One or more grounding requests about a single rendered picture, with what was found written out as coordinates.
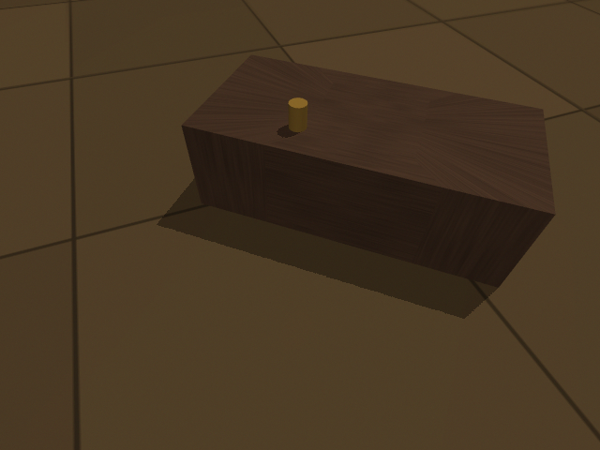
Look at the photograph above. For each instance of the can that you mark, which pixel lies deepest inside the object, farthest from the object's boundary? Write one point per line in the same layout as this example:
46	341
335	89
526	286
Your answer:
298	114

